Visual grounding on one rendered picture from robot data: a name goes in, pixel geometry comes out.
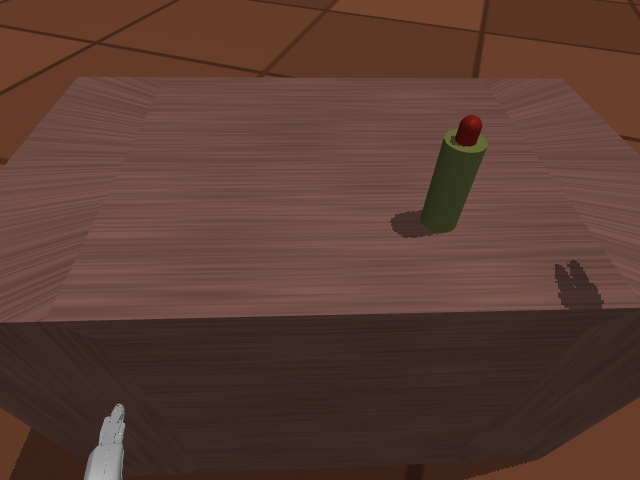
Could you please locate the left robot hand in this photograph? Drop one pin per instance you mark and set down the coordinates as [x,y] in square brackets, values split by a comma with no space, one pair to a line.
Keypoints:
[106,461]

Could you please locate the bottle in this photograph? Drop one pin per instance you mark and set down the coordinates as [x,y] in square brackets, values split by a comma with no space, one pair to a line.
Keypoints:
[459,159]

